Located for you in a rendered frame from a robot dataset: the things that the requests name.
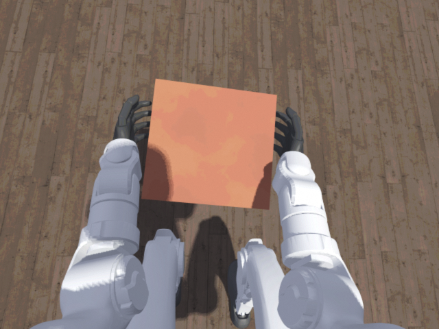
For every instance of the robot right forearm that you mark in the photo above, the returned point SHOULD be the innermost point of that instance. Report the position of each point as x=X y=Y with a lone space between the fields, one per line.
x=306 y=238

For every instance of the robot left thigh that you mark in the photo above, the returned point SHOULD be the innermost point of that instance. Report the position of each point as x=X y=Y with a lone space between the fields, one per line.
x=163 y=264

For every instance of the right robot hand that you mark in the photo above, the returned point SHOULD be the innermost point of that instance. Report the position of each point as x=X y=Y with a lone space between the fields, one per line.
x=293 y=140

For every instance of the left robot hand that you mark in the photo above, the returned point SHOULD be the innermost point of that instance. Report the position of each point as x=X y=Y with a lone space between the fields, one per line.
x=125 y=127

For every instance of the left robot upper arm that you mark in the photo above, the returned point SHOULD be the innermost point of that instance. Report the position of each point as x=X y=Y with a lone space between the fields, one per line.
x=102 y=293

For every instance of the right robot upper arm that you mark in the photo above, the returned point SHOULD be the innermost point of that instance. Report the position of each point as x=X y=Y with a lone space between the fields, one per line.
x=315 y=299

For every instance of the robot left foot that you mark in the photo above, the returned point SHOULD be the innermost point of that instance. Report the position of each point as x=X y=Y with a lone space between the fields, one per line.
x=178 y=294

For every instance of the carton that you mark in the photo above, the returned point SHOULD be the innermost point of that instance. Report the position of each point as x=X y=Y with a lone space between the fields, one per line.
x=210 y=145

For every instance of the robot left forearm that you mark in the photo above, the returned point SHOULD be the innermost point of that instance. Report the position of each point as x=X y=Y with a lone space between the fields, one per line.
x=112 y=222

